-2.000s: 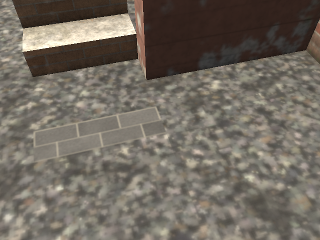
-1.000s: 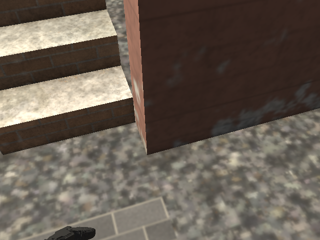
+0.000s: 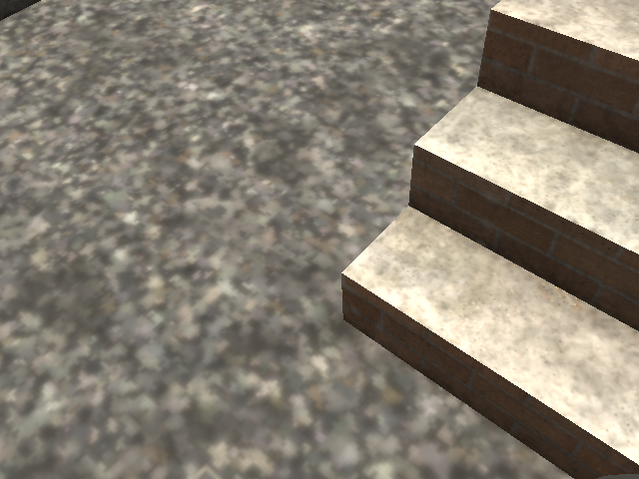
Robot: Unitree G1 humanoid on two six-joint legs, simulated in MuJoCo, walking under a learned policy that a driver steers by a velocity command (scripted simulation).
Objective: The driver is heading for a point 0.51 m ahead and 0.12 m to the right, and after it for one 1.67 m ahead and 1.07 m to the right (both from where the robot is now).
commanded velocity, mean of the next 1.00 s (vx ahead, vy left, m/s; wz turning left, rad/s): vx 0.92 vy -0.14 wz -0.48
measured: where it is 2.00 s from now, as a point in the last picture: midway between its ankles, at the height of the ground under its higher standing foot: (614, 247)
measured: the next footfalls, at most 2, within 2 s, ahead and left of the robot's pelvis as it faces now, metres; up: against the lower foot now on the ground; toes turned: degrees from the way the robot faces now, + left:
left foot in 0.14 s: +0.01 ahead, +0.18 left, +0.00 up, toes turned +7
right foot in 0.52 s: +0.42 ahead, +0.03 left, +0.00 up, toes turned -10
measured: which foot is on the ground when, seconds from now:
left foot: up 0.00-0.12, down 0.14-0.52, up 0.54-0.74, down 0.76-1.00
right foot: down 0.00-0.12, up 0.14-0.50, down 0.52-0.78, up 0.80-1.00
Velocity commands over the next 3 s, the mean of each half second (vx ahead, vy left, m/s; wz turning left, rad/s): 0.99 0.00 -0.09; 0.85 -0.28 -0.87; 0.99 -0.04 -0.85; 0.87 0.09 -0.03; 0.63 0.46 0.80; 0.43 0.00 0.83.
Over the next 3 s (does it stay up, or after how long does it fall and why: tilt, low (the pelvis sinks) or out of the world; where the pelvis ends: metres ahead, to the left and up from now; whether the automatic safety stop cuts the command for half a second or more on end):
stays up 1.03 -0.59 0.56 its command is cut before an obstacle after 0.5 s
